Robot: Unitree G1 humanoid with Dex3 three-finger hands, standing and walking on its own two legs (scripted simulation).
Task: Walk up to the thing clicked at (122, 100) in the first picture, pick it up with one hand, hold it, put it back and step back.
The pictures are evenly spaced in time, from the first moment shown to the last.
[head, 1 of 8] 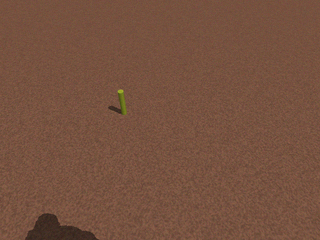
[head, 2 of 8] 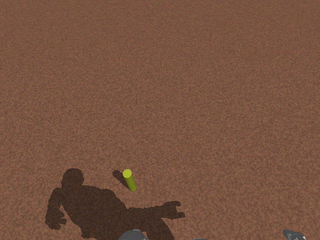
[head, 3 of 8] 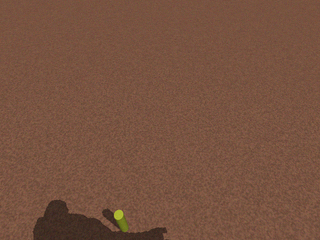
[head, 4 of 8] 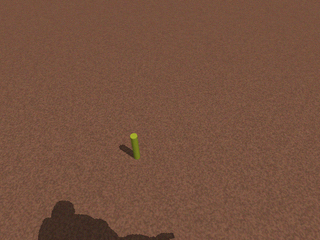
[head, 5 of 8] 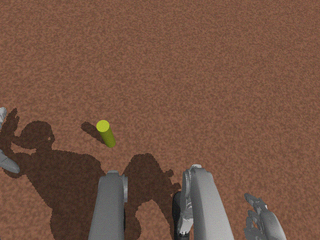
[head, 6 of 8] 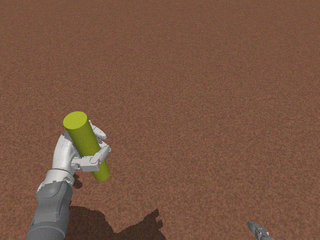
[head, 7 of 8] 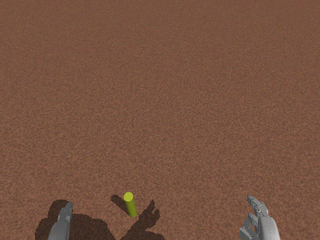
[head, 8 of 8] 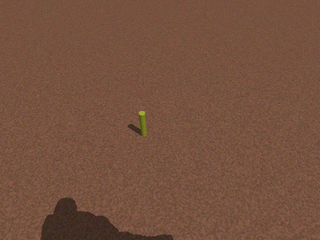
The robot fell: no
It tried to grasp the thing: yes
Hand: left
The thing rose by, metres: 0.67
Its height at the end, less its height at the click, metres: +0.00
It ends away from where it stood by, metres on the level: 0.02
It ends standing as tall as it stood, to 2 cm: yes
